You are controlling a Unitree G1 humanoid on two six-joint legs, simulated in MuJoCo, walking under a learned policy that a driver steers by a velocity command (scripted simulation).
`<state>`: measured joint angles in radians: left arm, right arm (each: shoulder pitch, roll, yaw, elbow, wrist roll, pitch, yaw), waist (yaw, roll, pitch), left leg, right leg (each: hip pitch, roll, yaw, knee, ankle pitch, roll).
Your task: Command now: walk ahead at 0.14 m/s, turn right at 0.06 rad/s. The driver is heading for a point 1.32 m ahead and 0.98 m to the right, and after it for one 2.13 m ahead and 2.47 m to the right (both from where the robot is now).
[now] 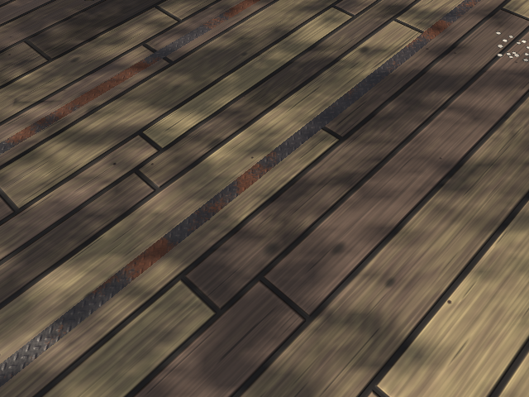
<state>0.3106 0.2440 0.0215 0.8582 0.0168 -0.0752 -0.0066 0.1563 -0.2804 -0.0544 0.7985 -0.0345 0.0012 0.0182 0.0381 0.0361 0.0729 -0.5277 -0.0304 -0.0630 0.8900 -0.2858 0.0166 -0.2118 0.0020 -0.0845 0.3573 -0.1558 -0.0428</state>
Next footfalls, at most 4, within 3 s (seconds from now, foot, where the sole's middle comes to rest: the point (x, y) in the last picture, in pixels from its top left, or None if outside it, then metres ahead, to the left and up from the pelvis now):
0.14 left None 0.13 0.11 -0.78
0.54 right None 0.01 -0.09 -0.78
1.02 left None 0.10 0.07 -0.78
1.46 right None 0.11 -0.23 -0.78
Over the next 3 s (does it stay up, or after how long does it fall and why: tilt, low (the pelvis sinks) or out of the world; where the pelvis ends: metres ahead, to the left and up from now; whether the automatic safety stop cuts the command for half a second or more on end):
stays up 0.45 -0.50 0.00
